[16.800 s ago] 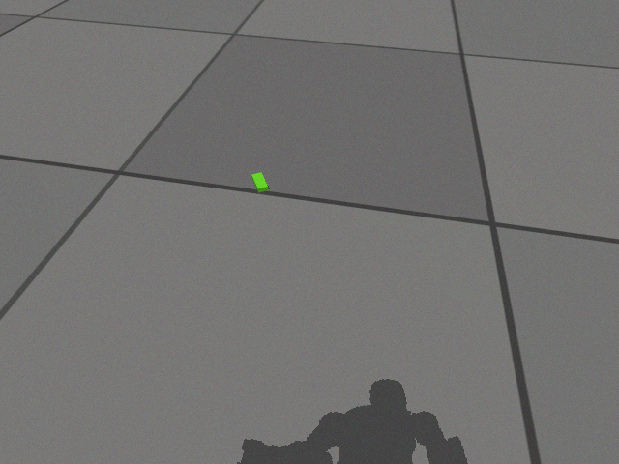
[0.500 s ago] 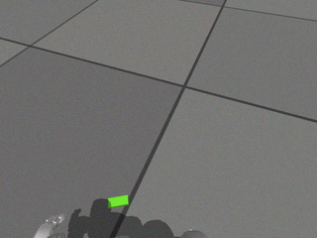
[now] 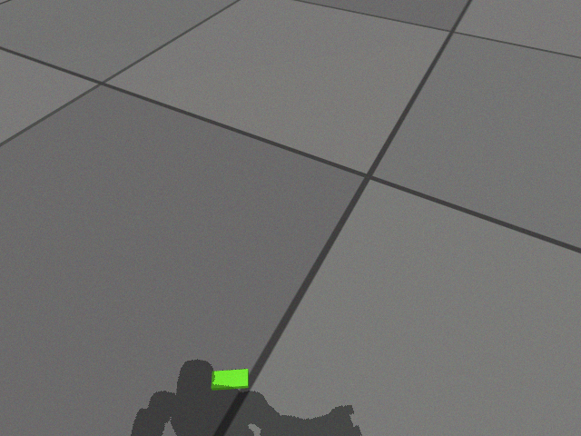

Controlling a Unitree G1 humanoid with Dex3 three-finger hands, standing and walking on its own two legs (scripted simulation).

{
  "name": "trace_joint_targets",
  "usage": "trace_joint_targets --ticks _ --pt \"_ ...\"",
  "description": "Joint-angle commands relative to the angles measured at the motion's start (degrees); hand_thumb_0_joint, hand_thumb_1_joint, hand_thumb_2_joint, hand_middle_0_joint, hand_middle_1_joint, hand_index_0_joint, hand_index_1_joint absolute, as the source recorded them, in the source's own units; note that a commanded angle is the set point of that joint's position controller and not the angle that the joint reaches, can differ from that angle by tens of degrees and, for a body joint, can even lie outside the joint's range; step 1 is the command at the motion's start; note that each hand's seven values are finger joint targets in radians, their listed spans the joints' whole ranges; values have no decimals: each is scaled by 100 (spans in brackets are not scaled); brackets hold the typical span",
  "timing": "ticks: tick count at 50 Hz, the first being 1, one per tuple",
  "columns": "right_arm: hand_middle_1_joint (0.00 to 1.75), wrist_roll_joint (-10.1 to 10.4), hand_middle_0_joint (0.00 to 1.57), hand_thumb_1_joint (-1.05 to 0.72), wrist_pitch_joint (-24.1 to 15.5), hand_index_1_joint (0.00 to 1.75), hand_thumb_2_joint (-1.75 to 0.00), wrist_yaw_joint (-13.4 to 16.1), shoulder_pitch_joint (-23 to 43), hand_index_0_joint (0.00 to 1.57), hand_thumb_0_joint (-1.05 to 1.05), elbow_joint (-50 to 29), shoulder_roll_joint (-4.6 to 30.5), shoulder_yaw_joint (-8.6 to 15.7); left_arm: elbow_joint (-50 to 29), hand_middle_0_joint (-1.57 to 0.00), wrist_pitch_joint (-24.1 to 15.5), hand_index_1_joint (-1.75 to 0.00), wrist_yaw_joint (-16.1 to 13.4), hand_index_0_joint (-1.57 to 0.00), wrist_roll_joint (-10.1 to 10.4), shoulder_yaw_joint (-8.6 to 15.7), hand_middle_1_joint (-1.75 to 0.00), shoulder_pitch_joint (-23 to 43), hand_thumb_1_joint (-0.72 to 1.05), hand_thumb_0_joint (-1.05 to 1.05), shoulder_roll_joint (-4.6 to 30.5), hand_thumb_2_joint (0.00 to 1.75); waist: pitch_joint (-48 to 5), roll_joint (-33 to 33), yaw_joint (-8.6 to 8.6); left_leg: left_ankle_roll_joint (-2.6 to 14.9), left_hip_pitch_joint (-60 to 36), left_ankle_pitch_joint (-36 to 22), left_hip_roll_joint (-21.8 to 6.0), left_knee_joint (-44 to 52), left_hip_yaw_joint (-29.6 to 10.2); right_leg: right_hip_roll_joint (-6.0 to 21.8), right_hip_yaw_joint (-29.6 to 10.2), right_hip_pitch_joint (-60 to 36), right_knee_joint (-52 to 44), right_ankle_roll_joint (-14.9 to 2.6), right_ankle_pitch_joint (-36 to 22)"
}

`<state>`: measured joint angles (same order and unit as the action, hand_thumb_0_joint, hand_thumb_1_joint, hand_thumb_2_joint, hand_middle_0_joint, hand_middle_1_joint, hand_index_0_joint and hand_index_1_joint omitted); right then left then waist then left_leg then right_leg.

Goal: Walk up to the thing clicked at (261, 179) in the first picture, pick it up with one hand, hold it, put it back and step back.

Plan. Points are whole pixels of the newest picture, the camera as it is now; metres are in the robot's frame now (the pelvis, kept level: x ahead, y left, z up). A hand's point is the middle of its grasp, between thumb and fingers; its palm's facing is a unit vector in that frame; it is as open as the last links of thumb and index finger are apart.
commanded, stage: walk up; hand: left
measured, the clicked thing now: (230, 379) +0.40 +0.22 -0.75
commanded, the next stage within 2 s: stand in 0.86 s
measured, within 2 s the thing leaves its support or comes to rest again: neither
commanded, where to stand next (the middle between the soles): +0.05 -0.01 m, yaw +3 degrees
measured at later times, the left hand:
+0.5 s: hand out of the picture +0.11 +0.27 -0.14, palm faces +0.04 -0.94 -0.34, open 7.4 cm
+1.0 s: hand out of the picture +0.08 +0.26 -0.14, palm faces +0.04 -0.95 -0.32, open 7.4 cm
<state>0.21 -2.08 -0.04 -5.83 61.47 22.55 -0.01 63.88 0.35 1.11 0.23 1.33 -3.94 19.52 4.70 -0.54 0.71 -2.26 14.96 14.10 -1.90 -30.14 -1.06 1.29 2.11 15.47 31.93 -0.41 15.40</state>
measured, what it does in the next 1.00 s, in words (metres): stands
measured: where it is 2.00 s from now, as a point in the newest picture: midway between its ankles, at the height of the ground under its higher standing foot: outside the picture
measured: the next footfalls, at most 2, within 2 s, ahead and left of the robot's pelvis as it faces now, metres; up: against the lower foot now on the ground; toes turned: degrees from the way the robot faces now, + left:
none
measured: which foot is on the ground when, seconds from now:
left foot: down 0.00-1.00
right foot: down 0.00-1.00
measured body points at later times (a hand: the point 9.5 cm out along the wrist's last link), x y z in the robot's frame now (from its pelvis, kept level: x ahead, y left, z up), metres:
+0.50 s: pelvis +0.01 +0.01 +0.01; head +0.03 +0.00 +0.46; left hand +0.10 +0.32 -0.12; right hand +0.11 -0.29 -0.12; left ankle +0.02 +0.15 -0.73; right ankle +0.02 -0.11 -0.73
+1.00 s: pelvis +0.01 +0.01 +0.01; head +0.03 +0.01 +0.46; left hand +0.08 +0.31 -0.12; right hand +0.12 -0.29 -0.12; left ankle +0.02 +0.15 -0.73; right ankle +0.02 -0.11 -0.73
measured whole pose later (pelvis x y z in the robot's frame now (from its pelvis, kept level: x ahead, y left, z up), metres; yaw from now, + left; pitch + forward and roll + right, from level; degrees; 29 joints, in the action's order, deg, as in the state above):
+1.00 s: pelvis +0.01 +0.01 +0.01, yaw +2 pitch -1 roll +0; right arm -0.9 -0.8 -0.5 -4.3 63.9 20.7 -0.3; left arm 65.8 -0.2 1.2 -0.6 1.5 -3.9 19.3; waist 3.1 -0.7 0.4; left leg -1.7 10.0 10.5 -1.0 -21.8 -3.1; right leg 2.0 4.5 8.3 21.2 0.6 11.3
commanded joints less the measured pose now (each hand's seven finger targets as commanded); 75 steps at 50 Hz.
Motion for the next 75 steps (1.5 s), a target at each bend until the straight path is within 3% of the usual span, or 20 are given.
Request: trace_joint_targets --ticks 1,14,28,30,42,44,51,62,69,75 --pt "30 2 20 -90 -56 30 -90 79 160 20 0 -175 1135 241 -355 -20 -132 -30 -110 -20 13 266 -30 503 90 0 1312 90 -896 158 -80 418 -336 -1217 -461 398 -383 649 -702 -473 -772 -211 -1013" --pt "30 -32 20 -90 -48 30 -90 50 548 20 0 -146 1157 220 -265 -20 -90 -30 -78 -20 -25 295 -30 606 90 0 1281 90 -845 9 -14 392 -221 -1223 -533 828 -516 604 -495 -827 -986 -124 -844" --pt "30 -54 20 -90 -29 30 -90 46 415 20 0 -175 1103 230 -367 -20 -79 -30 -64 -20 -54 319 -30 589 90 0 1263 90 -815 49 -47 365 -66 -920 -501 1053 -641 604 -386 -1063 -1133 -118 -673" --pt "30 -50 20 -90 -30 30 -90 43 380 20 0 -180 1112 236 -360 -20 -82 -30 -63 -20 -41 331 -30 514 90 0 1256 90 -881 -9 -23 363 -151 -1128 -504 1010 -661 603 -366 -1116 -1101 -120 -750" --pt "30 -43 20 -90 7 30 -90 41 280 20 0 -165 1064 238 -389 -20 -102 -30 -84 -20 -60 362 -30 466 90 0 1251 90 -823 87 -66 375 -121 -1144 -435 926 -667 652 -343 -1107 -1217 -129 -707" --pt "30 -146 20 -90 15 30 -90 32 432 20 0 -132 974 193 -238 -20 -132 -30 -66 -20 -75 254 -30 278 90 0 1159 90 -768 -156 -17 300 -391 -699 -514 1220 -750 656 -444 -945 -1464 -67 -345" --pt "30 -99 20 -90 -7 30 -90 32 366 20 0 -60 1004 189 -144 -20 -217 -30 -95 -20 -61 215 -30 270 90 0 1229 90 -809 -2 -70 265 -645 -1556 -542 1241 -654 685 -386 -1150 -1458 -23 -1187" --pt "30 -94 20 -90 44 30 -90 16 406 20 0 -5 994 197 -109 -20 -232 -30 -129 -20 -80 159 -30 202 90 0 1237 90 -622 98 -59 265 -581 -1049 -514 1370 -623 696 -374 -1072 -1647 6 -782" --pt "30 -87 20 -90 31 30 -90 13 387 20 0 16 965 167 -117 -20 -227 -30 -123 -20 -67 146 -30 140 90 0 1256 90 -596 13 -32 225 -557 -1124 -511 1437 -628 688 -348 -1121 -1635 7 -806" --pt "30 -92 20 -90 34 30 -90 28 311 20 0 39 1002 167 -142 -20 -229 -30 -135 -20 -66 149 -30 131 90 0 1285 90 -707 57 -52 229 -677 -1416 -531 1357 -581 713 -362 -1185 -1598 -5 -1161"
